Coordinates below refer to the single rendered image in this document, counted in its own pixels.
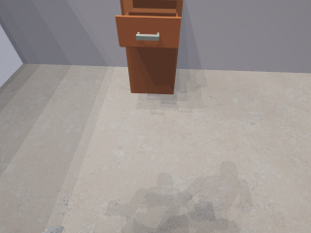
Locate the drawer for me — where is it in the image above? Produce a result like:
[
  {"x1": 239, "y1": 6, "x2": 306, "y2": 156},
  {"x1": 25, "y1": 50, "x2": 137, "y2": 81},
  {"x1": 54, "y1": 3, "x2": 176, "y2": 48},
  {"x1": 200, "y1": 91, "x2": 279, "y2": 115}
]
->
[{"x1": 115, "y1": 12, "x2": 182, "y2": 49}]

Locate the cabinet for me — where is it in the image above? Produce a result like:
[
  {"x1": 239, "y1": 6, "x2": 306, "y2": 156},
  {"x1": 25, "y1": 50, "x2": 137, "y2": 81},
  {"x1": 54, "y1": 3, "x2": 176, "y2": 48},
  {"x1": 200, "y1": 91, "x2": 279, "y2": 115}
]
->
[{"x1": 120, "y1": 0, "x2": 184, "y2": 95}]

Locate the handle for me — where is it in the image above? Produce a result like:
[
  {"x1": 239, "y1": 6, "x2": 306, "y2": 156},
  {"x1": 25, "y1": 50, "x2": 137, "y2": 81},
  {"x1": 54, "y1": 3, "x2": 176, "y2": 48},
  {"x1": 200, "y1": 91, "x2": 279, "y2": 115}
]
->
[{"x1": 136, "y1": 32, "x2": 159, "y2": 41}]

